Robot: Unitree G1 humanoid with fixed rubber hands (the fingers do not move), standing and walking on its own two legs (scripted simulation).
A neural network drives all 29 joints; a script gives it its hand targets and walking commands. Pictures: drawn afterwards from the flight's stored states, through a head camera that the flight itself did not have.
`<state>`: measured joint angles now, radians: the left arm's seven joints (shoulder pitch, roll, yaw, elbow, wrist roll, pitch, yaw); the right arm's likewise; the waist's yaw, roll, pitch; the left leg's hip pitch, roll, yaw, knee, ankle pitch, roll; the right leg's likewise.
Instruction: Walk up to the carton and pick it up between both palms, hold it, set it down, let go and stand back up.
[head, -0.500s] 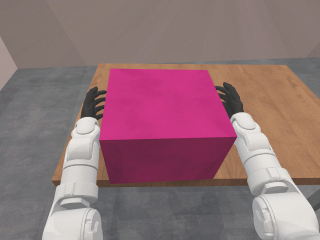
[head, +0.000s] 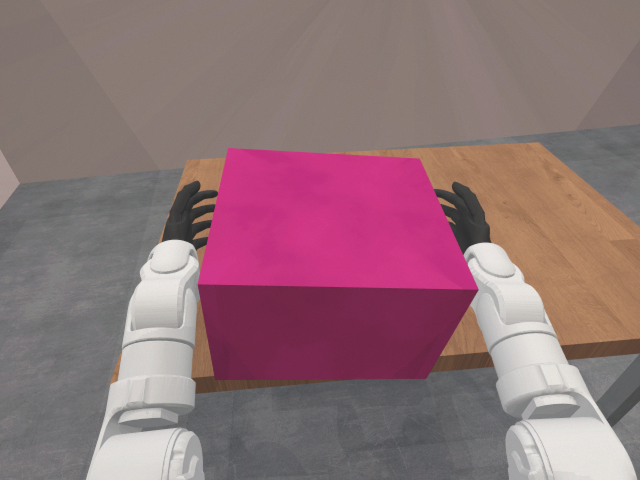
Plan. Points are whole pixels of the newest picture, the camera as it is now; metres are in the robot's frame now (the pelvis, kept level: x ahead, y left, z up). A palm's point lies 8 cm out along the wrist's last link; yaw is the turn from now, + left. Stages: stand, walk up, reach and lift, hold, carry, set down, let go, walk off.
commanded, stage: reach and lift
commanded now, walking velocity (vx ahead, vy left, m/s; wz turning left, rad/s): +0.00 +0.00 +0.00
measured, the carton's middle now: (325, 261) +0.37 -0.01 +0.13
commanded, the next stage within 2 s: hold in 0.62 s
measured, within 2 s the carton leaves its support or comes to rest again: neither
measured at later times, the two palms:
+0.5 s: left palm (184, 247) +0.37 +0.17 +0.16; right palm (470, 237) +0.37 -0.19 +0.16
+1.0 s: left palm (179, 239) +0.36 +0.17 +0.18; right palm (474, 224) +0.37 -0.19 +0.18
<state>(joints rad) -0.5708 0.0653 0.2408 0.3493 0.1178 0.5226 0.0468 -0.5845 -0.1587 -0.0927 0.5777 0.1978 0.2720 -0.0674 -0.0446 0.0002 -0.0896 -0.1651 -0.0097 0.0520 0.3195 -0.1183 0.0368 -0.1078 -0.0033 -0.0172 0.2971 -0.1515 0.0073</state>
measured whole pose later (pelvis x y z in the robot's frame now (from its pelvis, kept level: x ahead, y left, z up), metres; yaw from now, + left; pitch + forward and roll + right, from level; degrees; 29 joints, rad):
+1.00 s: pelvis +0.01 -0.02 +0.00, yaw +1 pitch -4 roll -1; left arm -0.51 0.06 0.28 0.14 0.14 0.63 0.00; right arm -0.59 -0.17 -0.02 0.45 0.28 0.36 -0.13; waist -0.07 -0.03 -0.06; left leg -0.12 0.00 0.01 0.32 -0.14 0.01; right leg -0.05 0.02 -0.03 0.28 -0.17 -0.01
